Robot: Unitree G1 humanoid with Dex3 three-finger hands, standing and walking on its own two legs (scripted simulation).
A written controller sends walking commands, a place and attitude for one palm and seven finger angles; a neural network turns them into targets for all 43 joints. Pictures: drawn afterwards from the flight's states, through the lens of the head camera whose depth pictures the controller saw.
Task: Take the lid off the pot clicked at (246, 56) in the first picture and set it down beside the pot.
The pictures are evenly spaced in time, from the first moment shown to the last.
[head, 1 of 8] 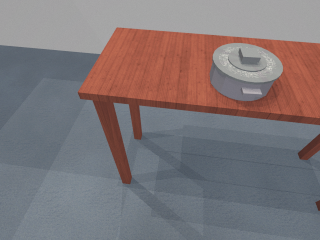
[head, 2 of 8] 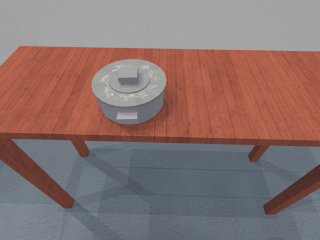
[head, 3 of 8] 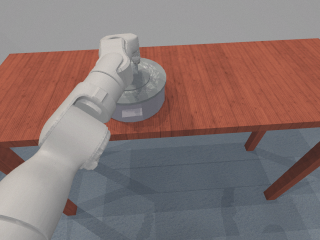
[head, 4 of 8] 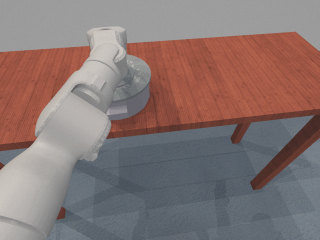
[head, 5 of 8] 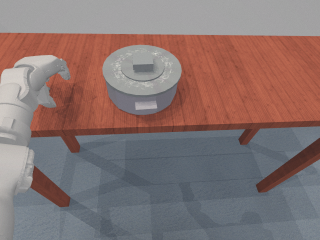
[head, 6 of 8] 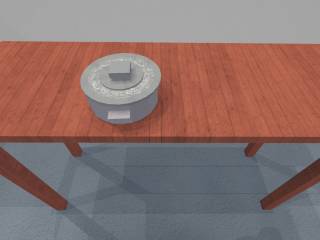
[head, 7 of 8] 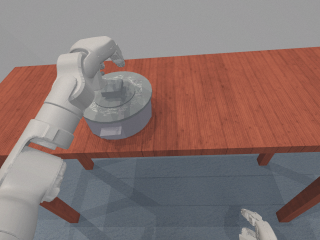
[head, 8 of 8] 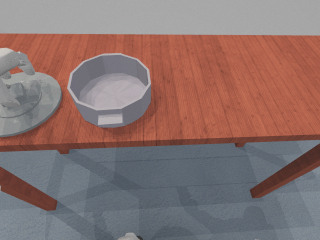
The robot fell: no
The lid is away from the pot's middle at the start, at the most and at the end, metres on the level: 0.00 0.26 0.24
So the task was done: yes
